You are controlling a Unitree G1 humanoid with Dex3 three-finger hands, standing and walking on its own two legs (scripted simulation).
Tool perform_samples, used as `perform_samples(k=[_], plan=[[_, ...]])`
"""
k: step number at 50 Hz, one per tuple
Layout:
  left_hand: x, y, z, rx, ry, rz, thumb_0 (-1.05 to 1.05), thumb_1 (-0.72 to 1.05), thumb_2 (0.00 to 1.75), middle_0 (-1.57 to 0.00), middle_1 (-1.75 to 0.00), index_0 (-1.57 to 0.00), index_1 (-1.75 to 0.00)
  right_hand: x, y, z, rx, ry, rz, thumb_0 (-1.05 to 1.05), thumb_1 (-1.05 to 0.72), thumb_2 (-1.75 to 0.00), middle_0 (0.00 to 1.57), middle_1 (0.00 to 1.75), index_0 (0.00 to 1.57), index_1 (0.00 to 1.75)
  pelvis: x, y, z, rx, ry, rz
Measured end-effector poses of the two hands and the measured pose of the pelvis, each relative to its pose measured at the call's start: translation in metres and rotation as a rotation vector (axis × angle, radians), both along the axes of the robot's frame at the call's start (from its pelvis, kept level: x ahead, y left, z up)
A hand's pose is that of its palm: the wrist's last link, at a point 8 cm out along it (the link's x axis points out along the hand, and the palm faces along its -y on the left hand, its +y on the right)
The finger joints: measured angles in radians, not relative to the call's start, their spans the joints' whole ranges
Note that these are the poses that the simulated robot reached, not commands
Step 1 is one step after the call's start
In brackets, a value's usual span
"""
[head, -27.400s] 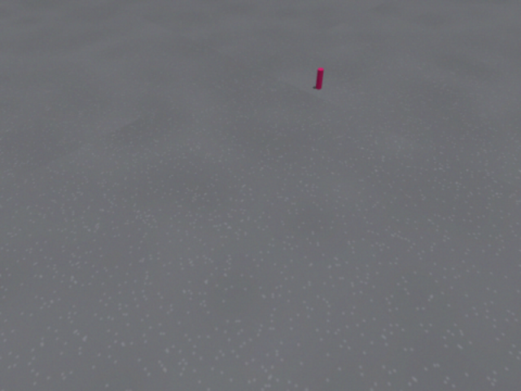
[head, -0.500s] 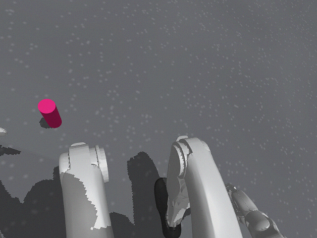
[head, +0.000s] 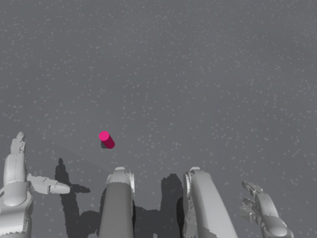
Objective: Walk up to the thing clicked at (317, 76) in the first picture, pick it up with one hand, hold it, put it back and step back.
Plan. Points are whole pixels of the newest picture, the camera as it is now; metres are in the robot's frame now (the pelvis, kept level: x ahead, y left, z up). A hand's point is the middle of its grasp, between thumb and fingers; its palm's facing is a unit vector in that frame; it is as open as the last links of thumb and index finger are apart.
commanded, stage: home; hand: left
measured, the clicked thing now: (107, 140) +0.46 +0.24 -0.45
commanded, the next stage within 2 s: none
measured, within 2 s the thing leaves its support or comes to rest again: neither
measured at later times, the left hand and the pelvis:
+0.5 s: hand (30, 184) +0.24 +0.22 +0.11, palm faces +0.18 -0.92 -0.33, open 17.4 cm; pelvis +0.06 +0.01 +0.18, yaw +4 degrees
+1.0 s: hand (25, 200) +0.22 +0.21 +0.14, palm faces +0.18 -0.94 -0.29, open 17.6 cm; pelvis +0.07 +0.01 +0.20, yaw +4 degrees
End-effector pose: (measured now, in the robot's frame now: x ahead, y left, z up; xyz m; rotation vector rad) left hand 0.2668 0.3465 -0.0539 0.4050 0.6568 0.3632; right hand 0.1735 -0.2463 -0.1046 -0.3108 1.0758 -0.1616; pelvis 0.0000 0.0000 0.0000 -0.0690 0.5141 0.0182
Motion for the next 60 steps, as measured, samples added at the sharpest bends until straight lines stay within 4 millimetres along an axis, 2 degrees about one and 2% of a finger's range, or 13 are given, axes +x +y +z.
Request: perform_samples(k=[6,13,19,25,29,32,41,48,60], plan=[[-0.018,-0.013,0.051,-0.033,0.064,0.059,-0.01,-0.56,0.04,-0.06,-0.05,-0.06,-0.05,0.026,-0.003,0.070,-0.022,-0.124,0.009,0.01,-0.90,-0.90,0.21,0.30,0.21,0.30,0.016,-0.002,0.055,0.010,-0.061,0.020],[-0.033,-0.045,0.099,-0.110,0.120,0.067,-0.01,-0.55,0.05,-0.06,-0.05,-0.06,-0.05,0.031,0.001,0.134,-0.032,-0.185,-0.003,0.01,-0.90,-0.90,0.21,0.30,0.21,0.30,0.033,0.001,0.110,0.019,-0.148,0.039],[-0.041,-0.066,0.146,-0.153,0.113,0.055,-0.01,-0.54,0.05,-0.06,-0.06,-0.06,-0.06,0.027,0.011,0.178,-0.033,-0.219,-0.032,0.01,-0.90,-0.90,0.21,0.30,0.21,0.30,0.049,0.005,0.150,0.025,-0.228,0.051],[-0.048,-0.080,0.192,-0.168,0.079,0.020,-0.01,-0.54,0.05,-0.06,-0.06,-0.06,-0.06,0.031,0.024,0.209,-0.018,-0.292,-0.055,0.01,-0.90,-0.90,0.21,0.30,0.21,0.30,0.063,0.013,0.177,0.028,-0.298,0.055],[-0.053,-0.088,0.215,-0.181,0.046,-0.007,-0.01,-0.55,0.05,-0.06,-0.06,-0.06,-0.06,0.041,0.034,0.222,0.001,-0.348,-0.051,0.01,-0.90,-0.90,0.21,0.30,0.21,0.30,0.068,0.018,0.186,0.030,-0.331,0.055],[-0.057,-0.091,0.225,-0.193,0.032,-0.015,-0.01,-0.55,0.05,-0.06,-0.06,-0.06,-0.05,0.049,0.040,0.229,0.014,-0.383,-0.037,0.01,-0.89,-0.90,0.21,0.30,0.21,0.30,0.070,0.020,0.191,0.032,-0.349,0.054],[-0.072,-0.088,0.222,-0.206,0.059,0.008,-0.01,-0.57,0.04,-0.05,-0.05,-0.06,-0.05,0.067,0.048,0.240,0.021,-0.430,0.033,0.01,-0.89,-0.90,0.21,0.30,0.21,0.30,0.068,0.018,0.195,0.037,-0.373,0.062],[-0.071,-0.093,0.225,-0.209,0.048,0.003,-0.01,-0.58,0.03,-0.05,-0.05,-0.06,-0.05,0.064,0.040,0.242,0.009,-0.431,0.043,0.01,-0.89,-0.90,0.21,0.30,0.21,0.30,0.067,0.014,0.196,0.041,-0.387,0.065],[-0.073,-0.105,0.226,-0.216,0.046,-0.008,-0.01,-0.58,0.03,-0.05,-0.05,-0.06,-0.05,0.047,0.024,0.239,0.008,-0.410,0.019,0.02,-0.90,-0.90,0.21,0.30,0.21,0.30,0.062,0.005,0.198,0.049,-0.396,0.060]])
